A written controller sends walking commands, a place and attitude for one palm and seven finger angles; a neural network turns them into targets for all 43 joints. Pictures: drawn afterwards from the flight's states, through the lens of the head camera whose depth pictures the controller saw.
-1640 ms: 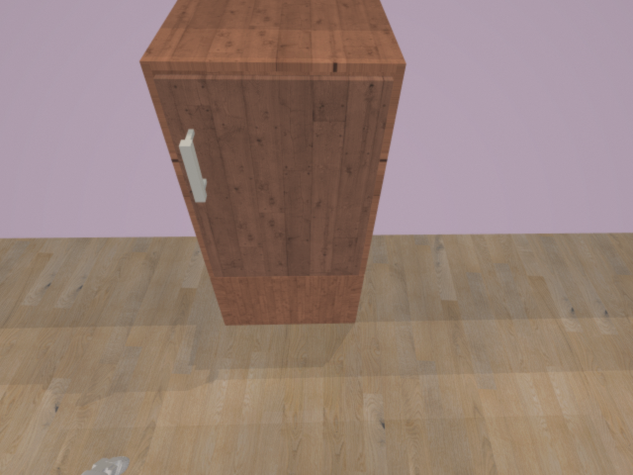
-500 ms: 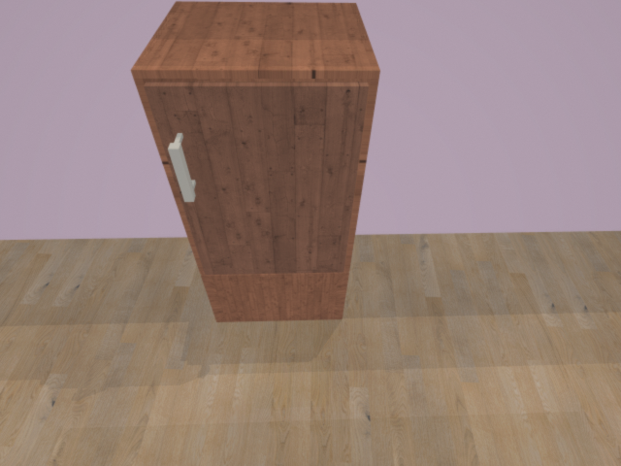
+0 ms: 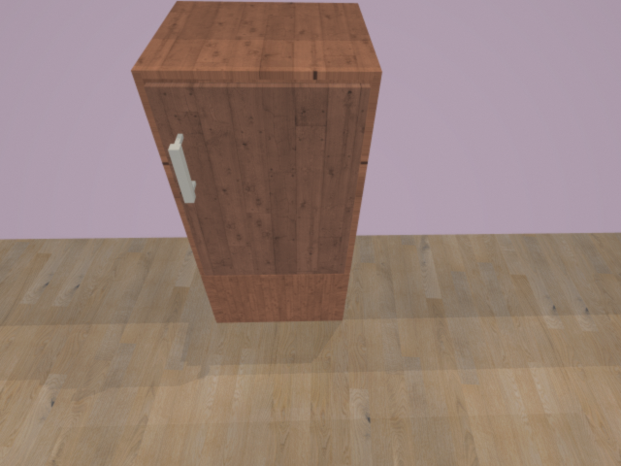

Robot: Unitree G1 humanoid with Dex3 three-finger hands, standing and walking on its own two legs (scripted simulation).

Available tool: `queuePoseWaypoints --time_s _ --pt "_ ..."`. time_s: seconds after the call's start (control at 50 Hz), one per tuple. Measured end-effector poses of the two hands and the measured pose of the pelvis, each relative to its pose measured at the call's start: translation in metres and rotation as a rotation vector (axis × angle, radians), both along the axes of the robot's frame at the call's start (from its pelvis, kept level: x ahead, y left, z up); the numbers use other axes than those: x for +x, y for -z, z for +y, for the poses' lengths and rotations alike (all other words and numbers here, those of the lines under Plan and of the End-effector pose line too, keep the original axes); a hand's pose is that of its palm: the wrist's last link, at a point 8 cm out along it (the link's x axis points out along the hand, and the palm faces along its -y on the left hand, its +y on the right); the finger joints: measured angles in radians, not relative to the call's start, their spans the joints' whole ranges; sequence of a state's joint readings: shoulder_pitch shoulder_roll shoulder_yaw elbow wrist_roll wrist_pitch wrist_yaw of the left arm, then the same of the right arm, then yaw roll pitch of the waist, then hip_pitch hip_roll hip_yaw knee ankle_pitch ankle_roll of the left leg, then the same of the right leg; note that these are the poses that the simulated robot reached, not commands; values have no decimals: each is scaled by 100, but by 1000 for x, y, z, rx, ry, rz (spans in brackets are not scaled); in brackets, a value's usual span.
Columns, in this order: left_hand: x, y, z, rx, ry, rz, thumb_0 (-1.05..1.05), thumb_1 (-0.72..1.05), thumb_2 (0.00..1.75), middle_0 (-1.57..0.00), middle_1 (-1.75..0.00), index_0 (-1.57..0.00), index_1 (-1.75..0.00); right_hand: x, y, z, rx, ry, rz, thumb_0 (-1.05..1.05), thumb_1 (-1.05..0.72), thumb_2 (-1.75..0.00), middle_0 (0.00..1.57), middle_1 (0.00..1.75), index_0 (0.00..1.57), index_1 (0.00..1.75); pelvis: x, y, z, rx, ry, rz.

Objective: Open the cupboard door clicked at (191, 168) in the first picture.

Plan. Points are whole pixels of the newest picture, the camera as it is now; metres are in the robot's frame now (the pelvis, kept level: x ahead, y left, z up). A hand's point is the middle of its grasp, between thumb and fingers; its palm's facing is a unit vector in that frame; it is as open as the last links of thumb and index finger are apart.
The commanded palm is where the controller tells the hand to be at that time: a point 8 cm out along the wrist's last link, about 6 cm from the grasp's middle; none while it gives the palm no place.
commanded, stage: take the last steps up to it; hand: left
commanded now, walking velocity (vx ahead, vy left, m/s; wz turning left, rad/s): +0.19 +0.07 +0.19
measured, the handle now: (184, 169) +0.68 +0.31 -0.03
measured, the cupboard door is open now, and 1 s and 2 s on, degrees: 0 0 0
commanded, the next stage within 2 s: come to a stop and stand still in 0.34 s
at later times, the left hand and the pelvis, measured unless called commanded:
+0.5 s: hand out of the picture +0.11 +0.22 -0.18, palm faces +0.04 -0.99 -0.16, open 7.4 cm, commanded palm none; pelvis +0.10 +0.05 +0.00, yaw +3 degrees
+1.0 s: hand (148, 458) +0.17 +0.26 -0.20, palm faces +0.13 -0.97 -0.21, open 7.4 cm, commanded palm none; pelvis +0.10 +0.07 -0.03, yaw +5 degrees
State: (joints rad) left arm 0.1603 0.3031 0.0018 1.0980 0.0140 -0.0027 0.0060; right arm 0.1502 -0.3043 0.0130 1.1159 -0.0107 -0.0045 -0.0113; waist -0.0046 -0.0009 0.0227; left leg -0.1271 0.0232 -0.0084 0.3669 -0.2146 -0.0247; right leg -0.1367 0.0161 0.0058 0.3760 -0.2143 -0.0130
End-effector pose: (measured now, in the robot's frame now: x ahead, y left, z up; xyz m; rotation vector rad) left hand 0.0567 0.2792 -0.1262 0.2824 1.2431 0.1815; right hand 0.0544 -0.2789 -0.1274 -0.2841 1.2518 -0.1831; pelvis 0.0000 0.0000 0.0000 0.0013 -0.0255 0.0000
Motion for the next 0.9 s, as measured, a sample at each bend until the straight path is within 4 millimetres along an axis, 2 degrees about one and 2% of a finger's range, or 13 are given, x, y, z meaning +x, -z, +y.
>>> queuePoseWaypoints --time_s 0.14,0.26,0.32,0.36,0.42,0.5,0.56,0.64,0.72,0.78,0.84,0.9 --pt "-13 15 -10 -58 -55 27 0 90 90 -20 -30 -20 -30 -9 13 23 32 -10 71 1 -90 -89 20 30 20 30 16 6 9 -19 -27 6" --pt "-38 37 -6 -126 -133 119 0 90 90 -20 -30 -20 -30 -12 16 61 43 -1 133 1 -90 -89 20 30 20 30 42 14 33 -13 -47 5" --pt "-40 39 -3 -138 -123 203 1 90 90 -20 -30 -20 -30 -16 15 80 56 42 133 1 -90 -89 20 30 21 30 56 13 42 -10 -25 13" --pt "-31 36 -1 -144 -113 222 1 90 90 -20 -30 -20 -30 -23 12 92 68 67 160 1 -90 -89 20 30 21 30 65 9 46 -11 -29 17" --pt "-4 32 -1 -152 -107 197 1 90 90 -20 -30 -20 -30 -34 9 109 95 89 231 1 -90 -89 20 30 21 30 78 5 48 -8 -41 21" --pt "44 29 -5 -154 -95 133 1 91 90 -20 -30 -19 -30 -42 8 124 128 115 321 1 -90 -89 20 30 21 30 98 5 48 -4 -51 22" --pt "82 29 -6 -129 -84 87 1 92 90 -20 -30 -19 -30 -37 13 127 145 133 365 1 -90 -89 20 30 21 30 114 8 44 2 -56 16" --pt "130 33 -11 -94 -68 8 1 92 90 -20 -30 -19 -30 -12 30 117 159 155 377 1 -90 -89 20 30 21 30 140 21 33 12 -59 7" --pt "152 29 -15 -77 -73 -53 0 91 90 -20 -30 -20 -30 36 40 99 141 137 303 1 -90 -89 20 30 21 30 144 22 29 4 -86 -3" --pt "151 25 -15 -76 -91 -67 0 91 90 -20 -30 -20 -30 81 40 87 115 89 207 1 -90 -89 20 30 21 30 139 19 32 7 -90 -8" --pt "141 24 -10 -78 -103 -63 0 91 90 -20 -30 -20 -30 123 36 82 96 41 96 1 -90 -89 20 30 20 30 131 17 38 7 -92 -5" --pt "128 26 2 -79 -112 -61 0 91 90 -20 -30 -20 -30 152 28 86 81 -2 -9 1 -91 -89 19 30 20 30 121 18 46 7 -89 -2"
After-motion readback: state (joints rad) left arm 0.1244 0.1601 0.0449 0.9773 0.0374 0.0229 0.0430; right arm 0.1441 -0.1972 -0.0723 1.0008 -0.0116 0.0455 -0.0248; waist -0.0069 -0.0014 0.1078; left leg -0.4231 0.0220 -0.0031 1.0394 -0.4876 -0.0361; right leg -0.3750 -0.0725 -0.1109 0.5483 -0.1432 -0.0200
